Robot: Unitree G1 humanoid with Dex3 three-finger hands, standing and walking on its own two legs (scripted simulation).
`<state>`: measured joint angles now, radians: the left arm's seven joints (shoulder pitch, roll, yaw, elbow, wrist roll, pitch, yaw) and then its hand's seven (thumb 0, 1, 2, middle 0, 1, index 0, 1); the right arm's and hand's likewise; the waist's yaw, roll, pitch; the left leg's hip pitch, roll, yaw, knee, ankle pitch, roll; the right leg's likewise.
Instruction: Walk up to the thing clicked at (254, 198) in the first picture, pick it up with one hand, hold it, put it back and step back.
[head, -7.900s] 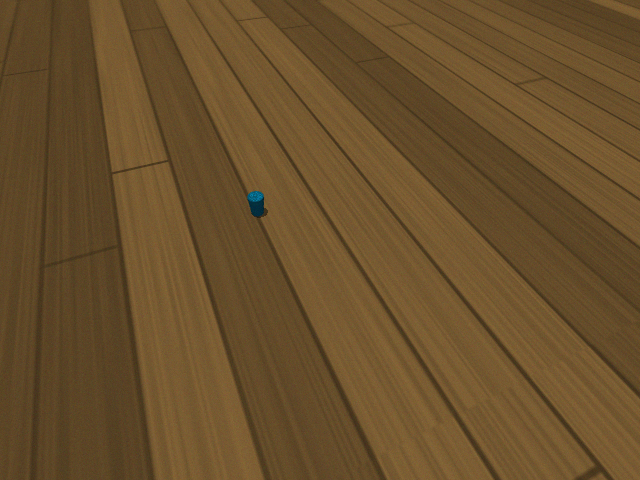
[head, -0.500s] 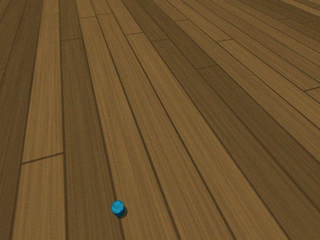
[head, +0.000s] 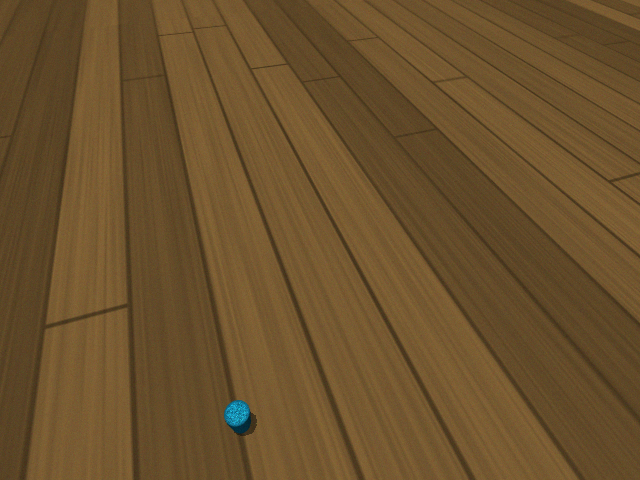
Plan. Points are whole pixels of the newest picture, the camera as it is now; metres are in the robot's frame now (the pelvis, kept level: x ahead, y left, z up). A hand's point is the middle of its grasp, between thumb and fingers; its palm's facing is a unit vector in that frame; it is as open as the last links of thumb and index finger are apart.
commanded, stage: stand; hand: left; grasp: from above
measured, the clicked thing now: (239, 418) +0.43 +0.24 -0.73
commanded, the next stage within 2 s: rise first in 0.40 s
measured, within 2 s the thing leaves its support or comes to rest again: neither
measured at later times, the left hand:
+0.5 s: hand out of the picture +0.07 +0.25 -0.16, palm faces -0.02 -0.94 -0.35, open 7.4 cm
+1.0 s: hand out of the picture +0.14 +0.26 -0.20, palm faces -0.07 -0.91 -0.40, open 13.2 cm
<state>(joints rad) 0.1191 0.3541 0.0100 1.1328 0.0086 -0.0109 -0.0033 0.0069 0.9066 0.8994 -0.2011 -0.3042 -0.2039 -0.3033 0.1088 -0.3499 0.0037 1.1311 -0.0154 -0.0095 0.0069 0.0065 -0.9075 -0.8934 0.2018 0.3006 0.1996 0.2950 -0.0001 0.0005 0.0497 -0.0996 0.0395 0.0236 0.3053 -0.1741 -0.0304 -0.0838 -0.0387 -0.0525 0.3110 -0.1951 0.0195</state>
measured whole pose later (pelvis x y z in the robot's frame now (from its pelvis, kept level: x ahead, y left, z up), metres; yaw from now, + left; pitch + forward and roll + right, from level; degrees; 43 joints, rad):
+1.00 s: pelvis -0.01 +0.01 -0.05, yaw -1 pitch +12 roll -1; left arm 0.07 0.31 0.17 0.82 0.17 0.13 0.01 0.00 -0.33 0.99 -0.06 -1.04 -0.07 -1.03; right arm 0.25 -0.24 -0.04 0.66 0.01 -0.07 0.00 0.01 -0.90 -0.89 0.20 0.30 0.20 0.29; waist -0.04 -0.01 -0.05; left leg -0.64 0.05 0.02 0.84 -0.41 -0.02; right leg -0.62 -0.04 -0.03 0.83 -0.41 0.03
